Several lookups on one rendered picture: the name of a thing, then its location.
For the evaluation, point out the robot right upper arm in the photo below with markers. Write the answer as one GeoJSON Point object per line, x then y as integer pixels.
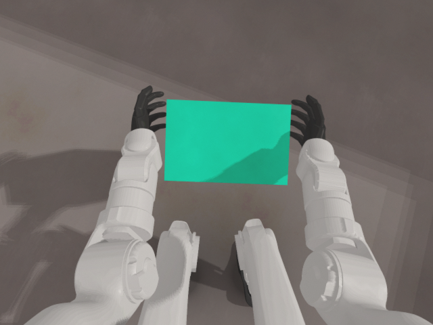
{"type": "Point", "coordinates": [348, 289]}

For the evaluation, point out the robot left hand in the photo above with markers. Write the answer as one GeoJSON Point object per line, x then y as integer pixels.
{"type": "Point", "coordinates": [141, 117]}

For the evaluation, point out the left robot thigh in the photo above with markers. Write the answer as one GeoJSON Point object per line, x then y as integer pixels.
{"type": "Point", "coordinates": [176, 259]}

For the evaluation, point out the carton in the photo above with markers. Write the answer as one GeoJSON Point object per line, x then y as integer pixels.
{"type": "Point", "coordinates": [227, 142]}

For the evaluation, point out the right robot forearm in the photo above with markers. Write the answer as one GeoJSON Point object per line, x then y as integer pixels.
{"type": "Point", "coordinates": [330, 220]}

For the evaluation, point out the robot left upper arm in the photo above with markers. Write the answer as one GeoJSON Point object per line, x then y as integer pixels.
{"type": "Point", "coordinates": [112, 279]}

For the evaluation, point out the left robot forearm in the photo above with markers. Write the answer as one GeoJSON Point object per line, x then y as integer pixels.
{"type": "Point", "coordinates": [128, 213]}

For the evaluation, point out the left robot shin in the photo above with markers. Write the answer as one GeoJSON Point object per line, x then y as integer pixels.
{"type": "Point", "coordinates": [175, 224]}

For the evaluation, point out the robot right hand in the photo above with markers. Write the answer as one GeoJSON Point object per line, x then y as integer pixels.
{"type": "Point", "coordinates": [314, 120]}

